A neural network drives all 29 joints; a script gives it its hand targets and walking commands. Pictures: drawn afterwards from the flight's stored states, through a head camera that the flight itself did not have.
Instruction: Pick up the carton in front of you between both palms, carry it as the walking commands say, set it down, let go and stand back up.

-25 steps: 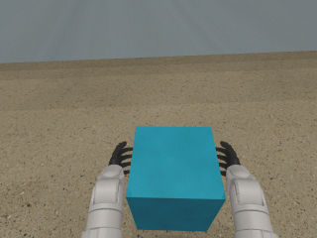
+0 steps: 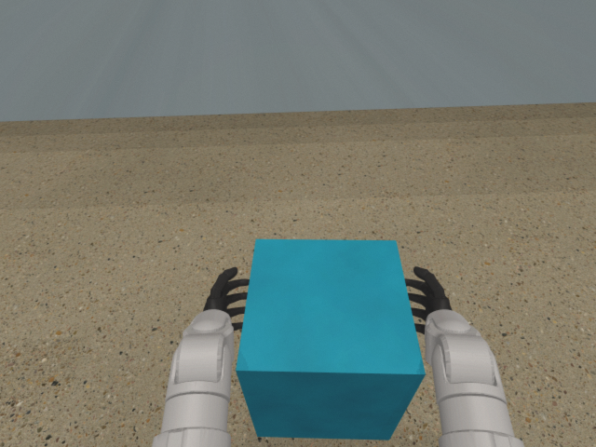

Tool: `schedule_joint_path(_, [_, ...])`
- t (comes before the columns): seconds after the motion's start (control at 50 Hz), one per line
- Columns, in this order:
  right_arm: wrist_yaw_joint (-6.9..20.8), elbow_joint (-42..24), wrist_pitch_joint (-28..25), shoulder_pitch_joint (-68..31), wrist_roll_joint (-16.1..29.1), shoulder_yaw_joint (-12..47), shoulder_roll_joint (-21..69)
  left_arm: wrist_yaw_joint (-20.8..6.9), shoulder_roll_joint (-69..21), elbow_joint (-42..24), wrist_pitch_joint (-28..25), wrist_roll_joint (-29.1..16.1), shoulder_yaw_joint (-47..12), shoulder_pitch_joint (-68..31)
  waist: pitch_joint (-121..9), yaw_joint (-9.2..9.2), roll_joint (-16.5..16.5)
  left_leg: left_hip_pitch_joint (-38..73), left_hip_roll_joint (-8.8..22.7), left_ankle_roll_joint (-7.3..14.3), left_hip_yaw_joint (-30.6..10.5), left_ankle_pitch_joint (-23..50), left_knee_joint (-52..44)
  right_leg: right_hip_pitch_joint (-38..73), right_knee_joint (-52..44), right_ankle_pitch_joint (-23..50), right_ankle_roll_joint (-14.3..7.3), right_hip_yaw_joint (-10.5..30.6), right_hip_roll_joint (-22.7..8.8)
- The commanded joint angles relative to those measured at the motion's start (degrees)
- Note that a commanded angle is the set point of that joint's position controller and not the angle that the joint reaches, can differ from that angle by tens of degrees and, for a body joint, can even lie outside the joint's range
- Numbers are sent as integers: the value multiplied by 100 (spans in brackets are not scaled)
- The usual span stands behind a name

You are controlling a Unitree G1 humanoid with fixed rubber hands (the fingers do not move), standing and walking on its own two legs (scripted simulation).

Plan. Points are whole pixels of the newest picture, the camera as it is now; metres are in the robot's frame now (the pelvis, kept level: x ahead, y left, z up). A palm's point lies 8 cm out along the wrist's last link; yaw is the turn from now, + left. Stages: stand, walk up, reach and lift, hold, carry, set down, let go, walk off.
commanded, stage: hold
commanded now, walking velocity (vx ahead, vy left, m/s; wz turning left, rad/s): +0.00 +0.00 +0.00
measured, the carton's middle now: (324, 342) +0.30 +0.00 -0.04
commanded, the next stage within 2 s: set down in 0.26 s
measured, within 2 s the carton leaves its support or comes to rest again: neither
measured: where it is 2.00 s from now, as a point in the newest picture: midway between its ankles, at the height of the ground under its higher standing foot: outside the picture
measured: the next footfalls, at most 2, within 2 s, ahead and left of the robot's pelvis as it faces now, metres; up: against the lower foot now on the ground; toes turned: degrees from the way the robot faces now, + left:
none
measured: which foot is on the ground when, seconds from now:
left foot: down 0.00-1.00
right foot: down 0.00-1.00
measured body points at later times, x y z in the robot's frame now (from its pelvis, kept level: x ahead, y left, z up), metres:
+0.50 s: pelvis -0.03 +0.01 -0.01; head -0.08 +0.01 +0.43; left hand +0.31 +0.15 +0.04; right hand +0.30 -0.15 +0.04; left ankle +0.04 +0.11 -0.74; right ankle +0.03 -0.10 -0.74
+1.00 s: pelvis -0.03 +0.00 -0.09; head +0.19 +0.00 +0.30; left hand +0.38 +0.15 -0.18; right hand +0.37 -0.16 -0.17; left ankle +0.04 +0.11 -0.74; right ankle +0.03 -0.10 -0.74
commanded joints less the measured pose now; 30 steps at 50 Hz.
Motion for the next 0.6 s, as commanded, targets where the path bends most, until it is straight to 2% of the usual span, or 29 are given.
schedule_joint_path(0.0, [1205,-222,-208,-2545,1195,2650,5058,-1241,-5026,-251,-211,-1246,-2701,-2581,-1251,-12,39,263,-451,140,-1024,351,-293,101,-357,389,-90,1050,416])
schedule_joint_path(0.24, [1510,350,-276,-3185,1199,2477,5449,-1567,-5401,302,-259,-1266,-2570,-3259,-1164,-30,53,75,-374,153,-1065,-1011,-364,-236,-354,-776,-175,1001,359])
schedule_joint_path(0.32, [1632,732,-370,-3843,1119,2255,5450,-1626,-5538,751,-343,-1196,-2306,-3861,-1050,8,165,-252,-288,183,-1229,-1745,-435,-250,-145,-1066,-136,973,395])
schedule_joint_path(0.38, [1662,1329,-514,-4447,862,1755,5344,-1602,-5565,1450,-480,-940,-1799,-4413,-809,-22,276,-503,-225,223,-1354,-2294,-426,-355,89,-1274,-108,965,422])
schedule_joint_path(0.44, [1525,1930,-655,-4895,493,1084,5150,-1473,-5310,2097,-644,-559,-1097,-4882,-568,-36,238,-654,-253,245,-1319,-2367,-283,-495,220,-1440,-100,985,420])
schedule_joint_path(0.5, [1263,2393,-794,-4922,12,285,4731,-1275,-4730,2558,-839,-95,-282,-4990,-368,-5,53,-848,-319,234,-1184,-2092,31,-717,286,-1581,-103,1004,419])
schedule_joint_path(0.58, [971,2630,-1163,-4708,-604,-577,3923,-1091,-3915,2844,-1215,467,602,-4802,-427,-82,-156,-1124,-465,197,-1005,-1556,594,-1446,462,-1521,-144,978,472])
